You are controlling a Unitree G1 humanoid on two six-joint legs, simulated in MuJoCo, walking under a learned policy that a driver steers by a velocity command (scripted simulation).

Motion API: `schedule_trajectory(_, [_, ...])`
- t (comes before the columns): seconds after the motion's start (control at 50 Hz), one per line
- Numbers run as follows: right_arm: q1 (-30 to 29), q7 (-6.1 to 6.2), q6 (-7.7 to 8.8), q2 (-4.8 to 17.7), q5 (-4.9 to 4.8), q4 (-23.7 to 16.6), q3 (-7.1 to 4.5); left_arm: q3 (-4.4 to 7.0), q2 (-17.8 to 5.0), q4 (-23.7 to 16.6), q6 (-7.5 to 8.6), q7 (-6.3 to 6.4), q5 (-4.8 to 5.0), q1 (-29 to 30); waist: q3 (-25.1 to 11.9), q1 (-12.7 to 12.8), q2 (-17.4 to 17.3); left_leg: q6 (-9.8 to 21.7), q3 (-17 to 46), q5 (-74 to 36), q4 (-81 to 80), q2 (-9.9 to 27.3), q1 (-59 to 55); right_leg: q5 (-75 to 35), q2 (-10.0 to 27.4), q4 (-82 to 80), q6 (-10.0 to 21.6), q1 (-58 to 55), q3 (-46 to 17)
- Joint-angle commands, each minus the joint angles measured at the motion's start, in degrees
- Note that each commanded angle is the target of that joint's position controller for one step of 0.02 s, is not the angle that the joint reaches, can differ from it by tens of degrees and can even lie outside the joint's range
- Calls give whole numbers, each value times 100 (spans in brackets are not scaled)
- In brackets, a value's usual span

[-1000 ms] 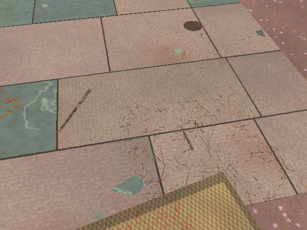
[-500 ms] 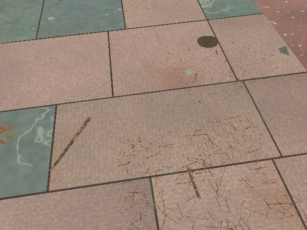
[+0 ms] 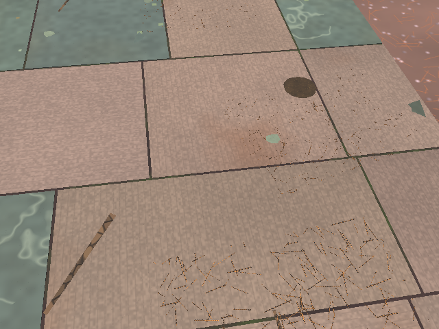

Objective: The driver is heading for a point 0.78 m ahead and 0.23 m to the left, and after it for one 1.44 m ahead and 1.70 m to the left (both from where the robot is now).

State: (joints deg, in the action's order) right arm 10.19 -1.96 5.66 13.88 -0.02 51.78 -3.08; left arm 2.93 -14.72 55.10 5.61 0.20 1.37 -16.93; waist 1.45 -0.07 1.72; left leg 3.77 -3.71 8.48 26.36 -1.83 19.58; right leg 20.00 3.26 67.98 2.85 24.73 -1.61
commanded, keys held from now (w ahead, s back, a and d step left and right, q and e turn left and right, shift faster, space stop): w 0.34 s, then w+q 0.66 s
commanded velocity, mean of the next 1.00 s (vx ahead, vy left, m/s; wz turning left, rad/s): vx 0.50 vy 0.00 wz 0.26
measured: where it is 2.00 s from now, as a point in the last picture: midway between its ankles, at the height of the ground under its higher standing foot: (148, 186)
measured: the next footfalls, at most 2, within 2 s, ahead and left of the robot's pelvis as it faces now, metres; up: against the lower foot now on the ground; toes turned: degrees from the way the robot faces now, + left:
right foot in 0.42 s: +0.41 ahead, -0.16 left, +0.00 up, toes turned -2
left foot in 0.98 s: +0.66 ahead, +0.13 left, +0.00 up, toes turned +22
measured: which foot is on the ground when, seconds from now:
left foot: down 0.00-0.42, up 0.44-0.96, down 0.98-1.00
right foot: up 0.00-0.40, down 0.42-1.00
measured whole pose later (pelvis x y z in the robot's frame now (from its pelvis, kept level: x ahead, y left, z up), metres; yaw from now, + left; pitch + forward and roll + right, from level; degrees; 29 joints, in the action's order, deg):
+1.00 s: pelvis +0.54 +0.01 -0.02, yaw +18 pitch +1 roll -2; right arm 3.3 -2.9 2.0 13.7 -1.6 45.0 -4.9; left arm 4.8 -14.7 56.0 2.8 1.6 0.6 -18.0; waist 2.6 1.2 -0.4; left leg 7.7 -4.8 8.8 36.2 0.2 29.3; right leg 26.6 6.3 33.7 -2.6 -2.6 17.3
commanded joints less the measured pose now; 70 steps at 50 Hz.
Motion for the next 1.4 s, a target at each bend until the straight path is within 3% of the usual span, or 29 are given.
schedule_trajectory(0.02, [114, -21, 95, 454, 47, -142, -72, 135, -300, -279, -58, 60, -36, -273, -346, 121, -669, 937, 1625, -435, -1727, 1442, -809, -537, 550, -144, 19, 829, -221])
schedule_trajectory(0.08, [427, 78, 114, 712, 40, 21, -130, 172, -331, -452, -133, 91, -87, 160, -83, 105, -506, 1026, 1295, -928, -1951, 1433, -806, -1161, 611, -820, -138, 1313, -177])
schedule_trajectory(0.2, [979, 219, 26, 795, -33, 226, -118, 123, -176, -799, -68, -2, -86, 1364, 133, -237, -490, 769, 791, -1030, -2025, 1244, -1260, -2636, 392, -2780, -225, 1489, 42])
schedule_trajectory(0.3, [1455, 242, -82, 857, -78, 484, -151, 55, -177, -1087, -10, -158, -22, 2149, 386, -483, -480, 762, 795, -1031, -1739, 1537, -2112, -2351, 221, -3583, -144, 1650, 132])
schedule_trajectory(0.36, [1443, 273, -158, 925, -109, 545, -201, 81, -315, -1185, 54, -247, -13, 2134, 325, -323, -578, 656, 910, -1657, -1310, 1735, -2444, -1757, 98, -3874, 54, 1268, 156])
schedule_trajectory(0.4, [1169, 272, -203, 979, -124, 481, -211, 236, -603, -958, 99, -224, -36, 1208, -199, 251, -671, 501, 822, -3183, -328, 1512, -2244, -1608, -247, -4109, 237, -225, 394])
schedule_trajectory(0.42, [1072, 261, -205, 824, -87, 397, -146, 389, -939, -653, 112, -170, -71, 135, -902, 695, -542, 324, 624, -3099, 890, 1164, -1543, -1801, -78, -3953, 440, -1862, 220])
schedule_trajectory(0.44, [1436, 233, -144, 353, -16, 252, -3, 527, -1494, -500, 106, -109, -198, -795, -1897, 752, 422, -32, 261, -1079, 3104, 460, 496, -1568, 1412, -3896, 1045, -4239, -1647])
schedule_trajectory(0.46, [1824, 207, -27, -4, -86, 333, 114, 463, -1389, -447, 78, -136, -174, -966, -2598, 639, 1421, -145, 834, 2524, 4382, -143, 1748, -788, 2219, -4743, 1472, -5039, -3705])
schedule_trajectory(0.48, [1340, 203, 32, 689, -268, 304, -84, 331, -903, -477, 82, -116, -142, -713, -1922, 702, 880, -66, 1250, 2341, 4941, 205, 2221, -349, 1994, -4933, 1171, -4447, -3252])
schedule_trajectory(0.5, [913, 221, 46, 824, -319, 151, -129, 260, -711, -571, 86, -98, -111, -171, -1150, 562, 647, -6, 1056, 1776, 4900, 496, 2386, -558, 1849, -5097, 927, -3542, -2376])
schedule_trajectory(0.52, [714, 261, 20, 757, -263, 133, -151, 199, -530, -620, 97, -110, -135, 265, -756, 377, 293, -11, 974, 1275, 4644, 741, 2123, -821, 1628, -5346, 802, -2706, -1781])
schedule_trajectory(0.56, [907, 275, -148, 479, -220, 193, -198, 144, -288, -577, 133, -135, -215, 638, -359, 27, 448, -9, 1002, 750, 4233, 1001, 1498, -1150, 1270, -5777, 639, -1728, -858])
schedule_trajectory(0.6, [988, 275, -289, 265, -232, 194, -203, 170, -321, -474, 165, -114, -228, 622, -185, -89, 400, -32, 961, 516, 4120, 1028, 1448, -1584, 1180, -5984, 679, -1432, -302])
schedule_trajectory(0.68, [437, 266, -365, 311, -153, -77, -263, 237, -524, -327, 159, 16, -266, 411, 87, -60, 184, -146, 1103, -423, 3343, 994, 2143, -2150, 1188, -6121, 705, -1627, 341])
schedule_trajectory(0.86, [-1085, -68, -323, 148, -119, -793, -130, 339, -824, -130, -60, 156, -117, -217, 525, 383, 14, -4, 263, -807, 1338, 832, 2417, -2748, 1426, -5853, 551, -2867, 1268])
schedule_trajectory(0.92, [-976, -147, -344, 339, -136, -975, -204, 406, -1036, -192, -160, 168, -38, -44, 262, 126, 246, 251, -195, -1, 1172, 454, 1684, -4831, 1474, -5080, 398, -3128, 1519])
schedule_trajectory(0.96, [10, -138, -361, 708, -172, -828, -403, 437, -1194, -266, -239, 181, 11, 176, -354, -497, 381, 533, -486, 307, 1000, -40, 249, -6294, 1338, -3560, 230, -2964, 1666])
schedule_trajectory(0.98, [955, -57, -369, 1096, -182, -578, -615, 409, -1164, -316, -243, 178, 14, 240, -859, -969, 175, 763, -295, -57, 556, -219, -1283, -5642, 1075, -2178, -6, -2235, 1737])
schedule_trajectory(1.0, [1440, 70, -408, 1677, -179, -444, -747, 249, -632, -489, -174, 151, -229, 125, -1201, -828, -1087, 1130, 1651, -357, 472, 993, -2769, -1612, 582, -242, -270, -470, 1663])
schedule_trajectory(1.02, [1253, 25, -298, 1909, -121, -655, -716, 79, -151, -807, 70, 61, -152, -209, -2107, -301, -1762, 2328, 5089, 902, -660, 2121, -4220, 1528, -592, 1347, -469, 1473, 375])
schedule_trajectory(1.04, [1366, -18, -234, 1385, -77, -659, -563, 182, -675, -928, 283, -12, 99, 612, -1887, -693, -838, 1952, 4864, 877, -1110, 2056, -4145, 1193, -306, 1514, -298, 2129, -372])
schedule_trajectory(1.06, [1127, -10, -170, 1124, -81, -652, -494, 191, -712, -1029, 372, -35, 186, 884, -1199, -584, -684, 1703, 3963, 478, -1055, 1873, -3521, 653, -63, 1171, -138, 2363, -302])
schedule_trajectory(1.08, [653, -8, -133, 932, -106, -763, -429, 199, -676, -916, 381, 17, 67, 854, -794, -286, -133, 1485, 3245, -113, -1032, 1604, -2601, 199, 219, 673, -125, 1988, -313])
schedule_trajectory(1.1, [300, 13, -125, 740, -97, -860, -367, 265, -763, -869, 326, 54, -72, 793, -606, -76, -135, 1362, 2741, -639, -1084, 1393, -1888, -41, 376, 197, -174, 1540, -311])
schedule_trajectory(1.12, [175, 44, -121, 658, -53, -934, -324, 297, -782, -861, 234, 44, -100, 691, -560, 72, -230, 1319, 2523, -895, -1207, 1263, -1467, -195, 469, -14, -223, 1173, -334])
schedule_trajectory(1.22, [606, 240, -104, 1013, -98, -897, -394, 251, -523, -1166, 34, 83, -222, 1346, -228, -18, -328, 1240, 1948, -1583, -1420, 954, -856, -1230, 266, -1620, -605, 1246, -116])
schedule_trajectory(1.3, [890, 294, -167, 975, -119, -851, -376, 166, -374, -1412, 87, -5, -156, 2105, -83, -322, -641, 909, 1793, -872, -1323, 683, -705, -2456, -94, -3250, -580, 879, -72])
schedule_trajectory(1.4, [1181, 327, -237, 959, -156, -747, -373, 185, -598, -1665, 212, -141, -91, 2467, -62, -434, -743, 801, 2429, -581, -759, 956, -1309, -2303, -281, -4035, -425, 646, -222])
